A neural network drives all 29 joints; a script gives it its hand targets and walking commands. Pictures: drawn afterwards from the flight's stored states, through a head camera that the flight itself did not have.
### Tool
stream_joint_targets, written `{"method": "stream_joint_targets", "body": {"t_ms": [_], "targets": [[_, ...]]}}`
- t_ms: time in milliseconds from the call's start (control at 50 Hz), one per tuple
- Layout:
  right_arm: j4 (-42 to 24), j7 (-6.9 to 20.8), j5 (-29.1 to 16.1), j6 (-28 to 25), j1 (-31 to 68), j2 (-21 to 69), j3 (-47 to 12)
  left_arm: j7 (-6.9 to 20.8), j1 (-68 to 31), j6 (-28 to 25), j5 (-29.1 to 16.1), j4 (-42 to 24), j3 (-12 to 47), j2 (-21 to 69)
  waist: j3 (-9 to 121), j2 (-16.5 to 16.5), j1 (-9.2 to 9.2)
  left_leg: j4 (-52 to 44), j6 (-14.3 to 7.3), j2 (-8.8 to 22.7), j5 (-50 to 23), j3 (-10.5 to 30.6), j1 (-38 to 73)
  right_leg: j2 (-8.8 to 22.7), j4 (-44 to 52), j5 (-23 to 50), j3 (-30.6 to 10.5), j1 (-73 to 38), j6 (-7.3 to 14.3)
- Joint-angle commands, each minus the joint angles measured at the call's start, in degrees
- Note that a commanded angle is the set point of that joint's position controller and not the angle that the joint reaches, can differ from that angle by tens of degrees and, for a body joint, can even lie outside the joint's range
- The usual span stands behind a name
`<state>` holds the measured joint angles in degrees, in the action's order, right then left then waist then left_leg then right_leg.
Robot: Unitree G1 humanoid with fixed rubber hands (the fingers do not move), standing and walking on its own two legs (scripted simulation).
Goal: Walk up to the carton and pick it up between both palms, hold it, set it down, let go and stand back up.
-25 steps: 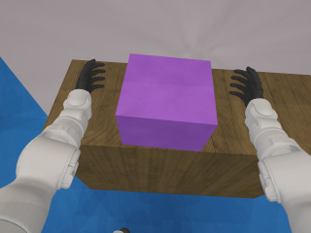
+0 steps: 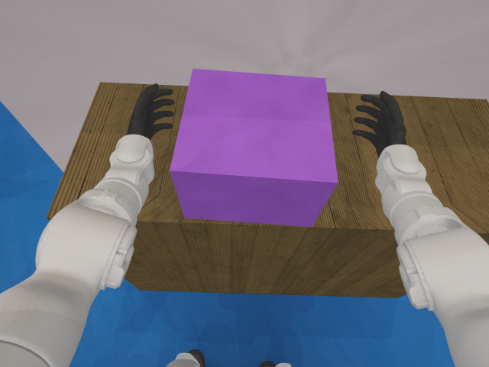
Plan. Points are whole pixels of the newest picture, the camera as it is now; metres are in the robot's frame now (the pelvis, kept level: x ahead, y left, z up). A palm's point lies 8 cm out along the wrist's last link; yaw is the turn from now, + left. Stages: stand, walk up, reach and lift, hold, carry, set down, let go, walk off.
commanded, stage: reach and lift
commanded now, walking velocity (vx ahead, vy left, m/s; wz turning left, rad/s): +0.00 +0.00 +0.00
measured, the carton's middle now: (253, 149) +0.48 +0.00 +0.01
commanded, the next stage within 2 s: none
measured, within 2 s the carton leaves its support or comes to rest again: neither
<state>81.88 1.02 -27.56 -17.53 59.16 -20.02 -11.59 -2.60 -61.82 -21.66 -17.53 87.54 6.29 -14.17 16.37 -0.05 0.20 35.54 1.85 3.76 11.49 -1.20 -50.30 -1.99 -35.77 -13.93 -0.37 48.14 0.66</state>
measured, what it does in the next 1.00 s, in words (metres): stands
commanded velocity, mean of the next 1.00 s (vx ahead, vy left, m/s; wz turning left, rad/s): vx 0.00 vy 0.00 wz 0.00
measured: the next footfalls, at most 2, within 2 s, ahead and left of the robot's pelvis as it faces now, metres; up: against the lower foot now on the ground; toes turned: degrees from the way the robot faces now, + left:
none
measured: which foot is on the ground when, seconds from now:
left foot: down 0.00-1.00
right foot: down 0.00-1.00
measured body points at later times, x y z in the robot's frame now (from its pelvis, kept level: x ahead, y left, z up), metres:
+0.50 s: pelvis +0.01 +0.01 +0.01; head +0.09 +0.02 +0.45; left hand +0.47 +0.17 +0.07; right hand +0.47 -0.18 +0.08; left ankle +0.03 +0.14 -0.71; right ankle +0.01 -0.11 -0.71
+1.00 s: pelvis +0.01 +0.01 +0.01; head +0.09 +0.01 +0.45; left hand +0.47 +0.16 +0.07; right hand +0.47 -0.18 +0.08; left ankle +0.03 +0.14 -0.71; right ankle +0.01 -0.11 -0.71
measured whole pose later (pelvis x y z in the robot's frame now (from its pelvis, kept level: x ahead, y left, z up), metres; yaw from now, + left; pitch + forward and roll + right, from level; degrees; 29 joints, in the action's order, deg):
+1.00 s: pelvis +0.01 +0.01 +0.01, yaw +0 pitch +23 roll -1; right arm 81.8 -4.4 -9.0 -17.8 58.2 -11.3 6.8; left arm -7.3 -59.2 -22.2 -5.0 85.1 -6.5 -8.3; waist 13.9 0.4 -0.6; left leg 31.5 1.7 3.6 10.7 -0.7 -44.0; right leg -1.8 -29.6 -11.8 0.4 40.9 0.5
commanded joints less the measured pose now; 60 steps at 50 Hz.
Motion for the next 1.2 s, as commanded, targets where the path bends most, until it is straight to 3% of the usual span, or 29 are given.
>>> {"method": "stream_joint_targets", "body": {"t_ms": [0, 160, 260, 560, 960, 1040, 1080, 1120, 1180], "targets": [[-5.49, -0.5, 2.04, -1.3, 21.49, -4.89, 2.51, -0.53, -20.27, -1.69, 0.67, -5.58, -0.58, -3.47, 31.97, -0.64, -0.81, 2.3, 0.74, -2.49, -13.77, -0.52, 25.06, 0.29, 3.54, 15.96, 2.72, -6.38, -2.62], [-5.24, -2.9, 8.76, -2.21, 21.76, -1.13, 8.85, -2.17, -20.24, -2.29, 6.11, -6.53, -5.57, 0.3, 32.71, 0.15, -1.33, 1.71, 1.67, -2.39, -15.78, -0.69, 26.48, 0.17, 4.32, 18.06, 2.56, -9.12, -1.88], [-5.14, -4.05, 10.7, -3.11, 21.18, -1.58, 11.15, -2.77, -19.73, -1.9, 7.89, -7.63, -6.85, 1.33, 33.27, 1.4, -1.74, 1.31, 2.85, -2.25, -19.04, -0.93, 29.94, -0.57, 5.6, 20.36, 3.04, -10.53, -1.6], [-3.63, -3.77, 12.05, -2.15, 20.71, 1.25, 11.89, -3.38, -19.33, -1.92, 8.87, -8.32, -7.3, 3.75, 30.1, 1.81, -1.53, 1.02, 2.86, -1.86, -20.08, -0.59, 31.33, -0.2, 6.92, 18.37, 3.12, -9.7, -1.17], [-7.29, -3.91, 20.11, -1.61, 20.76, 8.6, 18.09, -2.45, -20.34, -2.6, 14.24, -10.68, -11.93, 8.66, 29.89, 1.6, -2.12, -1.4, 2.42, -2.15, -20.25, -1.06, 32.09, 0.41, 8.62, 20.03, 3.17, -14.24, -1.02], [-9.56, -2.66, 26.57, -1.98, 19.49, 14.96, 22.16, -0.81, -20.2, -2.45, 19.48, -12.91, -15.53, 13.21, 27.71, 1.49, -2.23, -4.03, 2.0, -2.3, -20.3, -1.82, 33.95, 0.87, 10.44, 21.36, 3.64, -18.0, -1.04], [-13.53, 0.22, 36.39, -2.7, 19.1, 29.27, 25.02, 2.26, -19.8, -2.05, 26.51, -13.88, -17.62, 24.29, 24.83, 2.17, -2.28, -6.8, 1.73, -2.48, -19.97, -2.4, 35.76, 1.25, 13.0, 23.46, 4.75, -21.87, -0.92], [-15.48, 4.23, 47.99, -3.94, 15.16, 42.06, 32.04, 5.82, -15.42, -1.71, 35.69, -12.71, -21.98, 35.84, 20.48, 2.66, -2.42, -10.83, 0.99, -2.51, -17.78, -2.8, 37.27, 1.65, 14.84, 25.92, 5.18, -26.9, -0.24], [-18.06, 6.28, 54.49, -4.3, 11.0, 43.5, 34.73, 6.34, -11.45, -0.92, 39.24, -14.53, -24.76, 37.68, 17.77, 1.3, -2.36, -14.56, 0.45, -2.38, -15.99, -3.05, 37.62, 1.39, 15.7, 26.59, 5.54, -33.42, -0.86]]}}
